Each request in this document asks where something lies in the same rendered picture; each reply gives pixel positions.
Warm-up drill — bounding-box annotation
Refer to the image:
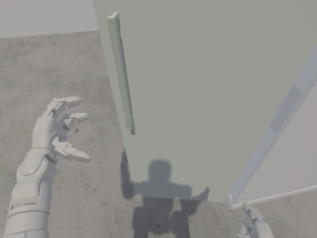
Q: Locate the robot right hand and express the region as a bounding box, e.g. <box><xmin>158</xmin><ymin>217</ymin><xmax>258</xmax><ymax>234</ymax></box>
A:
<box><xmin>237</xmin><ymin>202</ymin><xmax>274</xmax><ymax>238</ymax></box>

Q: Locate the robot left forearm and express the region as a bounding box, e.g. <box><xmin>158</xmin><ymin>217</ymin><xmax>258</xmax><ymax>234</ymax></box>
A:
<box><xmin>2</xmin><ymin>148</ymin><xmax>57</xmax><ymax>238</ymax></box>

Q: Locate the handle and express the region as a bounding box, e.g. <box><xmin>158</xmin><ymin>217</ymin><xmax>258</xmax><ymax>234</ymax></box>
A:
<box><xmin>106</xmin><ymin>12</ymin><xmax>134</xmax><ymax>130</ymax></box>

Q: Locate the fridge door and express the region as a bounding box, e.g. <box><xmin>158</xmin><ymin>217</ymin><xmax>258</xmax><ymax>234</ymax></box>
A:
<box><xmin>92</xmin><ymin>0</ymin><xmax>317</xmax><ymax>202</ymax></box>

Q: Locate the robot left hand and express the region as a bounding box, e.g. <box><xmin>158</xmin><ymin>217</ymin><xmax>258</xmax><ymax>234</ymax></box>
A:
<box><xmin>32</xmin><ymin>96</ymin><xmax>91</xmax><ymax>163</ymax></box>

